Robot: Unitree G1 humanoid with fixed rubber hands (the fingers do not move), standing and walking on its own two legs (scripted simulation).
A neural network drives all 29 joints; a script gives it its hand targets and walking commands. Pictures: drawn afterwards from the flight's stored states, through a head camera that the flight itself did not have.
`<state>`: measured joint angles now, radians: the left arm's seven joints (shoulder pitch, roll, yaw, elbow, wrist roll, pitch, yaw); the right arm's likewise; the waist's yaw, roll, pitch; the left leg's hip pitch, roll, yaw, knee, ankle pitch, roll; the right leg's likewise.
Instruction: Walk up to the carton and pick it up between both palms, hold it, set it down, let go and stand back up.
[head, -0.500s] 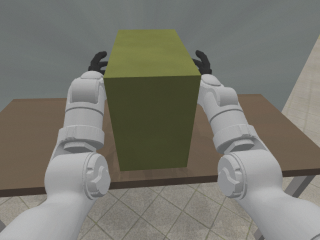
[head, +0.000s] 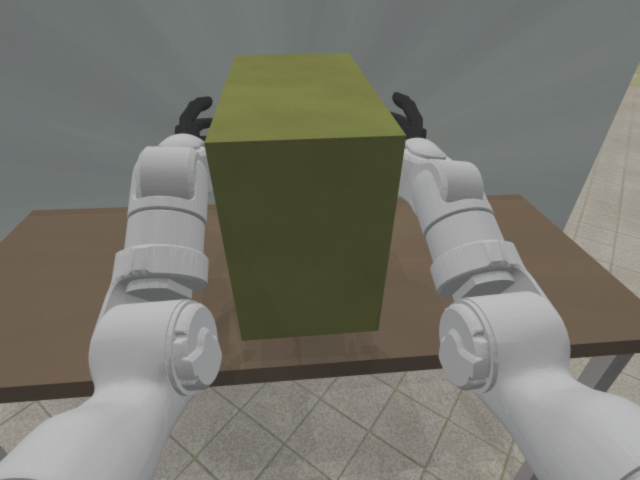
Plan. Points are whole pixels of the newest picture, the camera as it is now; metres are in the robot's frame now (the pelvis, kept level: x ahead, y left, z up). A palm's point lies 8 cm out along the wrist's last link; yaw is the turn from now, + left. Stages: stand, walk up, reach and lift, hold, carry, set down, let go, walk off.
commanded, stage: hold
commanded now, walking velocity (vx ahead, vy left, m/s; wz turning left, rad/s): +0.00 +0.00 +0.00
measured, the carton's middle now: (300, 181) +0.41 +0.02 +0.25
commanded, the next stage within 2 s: none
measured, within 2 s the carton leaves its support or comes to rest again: neither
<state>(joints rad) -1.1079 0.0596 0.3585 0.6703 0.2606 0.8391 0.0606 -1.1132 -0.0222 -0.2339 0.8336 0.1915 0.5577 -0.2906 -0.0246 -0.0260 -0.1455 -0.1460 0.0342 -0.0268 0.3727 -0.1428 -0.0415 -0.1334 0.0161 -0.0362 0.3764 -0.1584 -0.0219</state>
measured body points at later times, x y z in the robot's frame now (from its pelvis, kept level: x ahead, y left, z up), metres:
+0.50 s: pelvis +0.00 +0.00 +0.00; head -0.10 +0.01 +0.44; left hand +0.38 +0.15 +0.32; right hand +0.39 -0.11 +0.32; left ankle +0.04 +0.14 -0.74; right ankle +0.04 -0.10 -0.74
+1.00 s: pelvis +0.00 +0.00 +0.00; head -0.10 +0.00 +0.44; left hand +0.38 +0.14 +0.32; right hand +0.39 -0.11 +0.32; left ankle +0.04 +0.14 -0.74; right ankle +0.04 -0.10 -0.74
